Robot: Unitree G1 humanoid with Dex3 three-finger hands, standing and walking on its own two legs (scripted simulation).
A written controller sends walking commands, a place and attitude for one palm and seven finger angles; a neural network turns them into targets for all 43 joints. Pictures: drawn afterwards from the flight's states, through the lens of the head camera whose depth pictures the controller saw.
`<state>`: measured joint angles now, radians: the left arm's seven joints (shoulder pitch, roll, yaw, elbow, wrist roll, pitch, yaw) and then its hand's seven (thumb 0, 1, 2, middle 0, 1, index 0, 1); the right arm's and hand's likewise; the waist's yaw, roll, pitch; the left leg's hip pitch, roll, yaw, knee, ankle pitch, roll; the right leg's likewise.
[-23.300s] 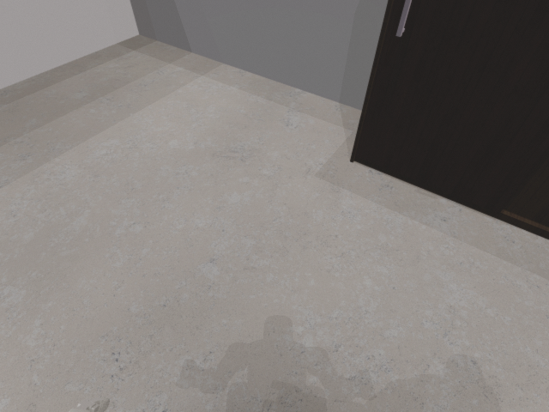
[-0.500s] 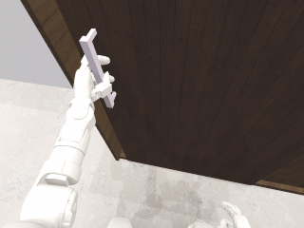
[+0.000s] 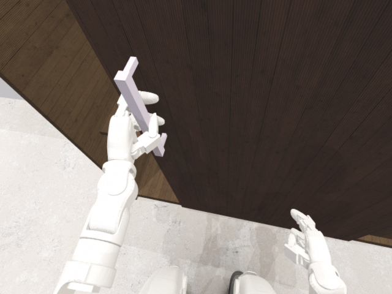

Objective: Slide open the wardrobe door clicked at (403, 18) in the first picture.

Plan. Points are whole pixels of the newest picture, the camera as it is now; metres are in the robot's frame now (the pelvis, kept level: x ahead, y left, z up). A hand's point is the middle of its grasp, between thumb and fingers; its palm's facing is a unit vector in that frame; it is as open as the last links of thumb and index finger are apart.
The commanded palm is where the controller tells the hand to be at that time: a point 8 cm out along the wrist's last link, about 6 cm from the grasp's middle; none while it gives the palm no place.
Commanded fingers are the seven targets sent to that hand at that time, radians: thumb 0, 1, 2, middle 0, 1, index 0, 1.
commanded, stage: step sideways, sliding the door along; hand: left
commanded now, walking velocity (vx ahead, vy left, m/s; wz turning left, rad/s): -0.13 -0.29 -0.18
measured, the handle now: (148, 115) +0.42 +0.15 +0.09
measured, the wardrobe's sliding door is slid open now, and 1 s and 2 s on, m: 0.26 0.48 0.48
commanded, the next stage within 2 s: stop walking and hold the door there in 1.06 s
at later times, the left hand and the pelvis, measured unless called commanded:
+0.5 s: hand (257, 152) +0.34 -0.06 +0.09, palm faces +0.01 -0.98 -0.20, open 6.0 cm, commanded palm +0.32 -0.03 +0.10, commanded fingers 0.00 0.90 0.90 -0.45 -1.40 -0.45 -1.40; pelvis -0.05 -0.15 +0.00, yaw -9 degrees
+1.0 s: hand (286, 150) +0.35 -0.11 +0.10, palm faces +0.32 -0.94 -0.10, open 6.3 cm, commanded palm +0.31 -0.13 +0.10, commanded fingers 0.00 0.90 0.90 -0.45 -1.40 -0.45 -1.40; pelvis -0.08 -0.31 -0.01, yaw -5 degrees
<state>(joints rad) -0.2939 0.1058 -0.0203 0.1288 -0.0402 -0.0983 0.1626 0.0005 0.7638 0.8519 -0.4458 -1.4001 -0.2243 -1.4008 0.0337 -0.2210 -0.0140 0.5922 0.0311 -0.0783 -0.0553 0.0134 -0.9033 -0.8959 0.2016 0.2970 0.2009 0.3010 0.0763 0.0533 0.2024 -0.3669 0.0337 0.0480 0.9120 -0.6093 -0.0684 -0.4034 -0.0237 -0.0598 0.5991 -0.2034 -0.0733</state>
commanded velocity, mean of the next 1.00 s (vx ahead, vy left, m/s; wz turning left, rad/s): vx -0.05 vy -0.29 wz -0.02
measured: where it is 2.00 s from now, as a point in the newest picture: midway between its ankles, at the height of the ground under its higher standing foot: outside the picture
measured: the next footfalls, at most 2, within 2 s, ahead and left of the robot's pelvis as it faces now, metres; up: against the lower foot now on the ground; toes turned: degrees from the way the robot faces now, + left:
left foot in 0.08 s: +0.01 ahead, +0.12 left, +0.00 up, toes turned +8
right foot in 0.34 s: +0.07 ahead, -0.26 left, +0.00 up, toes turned -10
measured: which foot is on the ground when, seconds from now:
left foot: up 0.00-0.06, down 0.08-0.34, up 0.36-0.56, down 0.58-1.00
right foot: down 0.00-0.08, up 0.10-0.32, down 0.34-0.56, up 0.58-0.82, down 0.84-1.00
